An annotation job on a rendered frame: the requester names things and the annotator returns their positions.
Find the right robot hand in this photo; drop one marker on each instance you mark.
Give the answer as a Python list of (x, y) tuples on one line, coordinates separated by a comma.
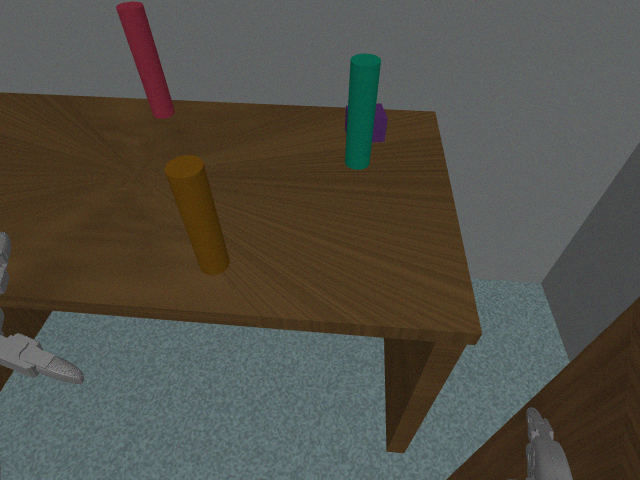
[(546, 459)]

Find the desk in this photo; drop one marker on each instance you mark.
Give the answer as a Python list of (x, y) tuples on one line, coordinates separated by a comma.
[(313, 245)]

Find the left robot hand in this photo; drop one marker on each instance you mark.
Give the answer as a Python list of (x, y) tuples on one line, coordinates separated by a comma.
[(22, 353)]

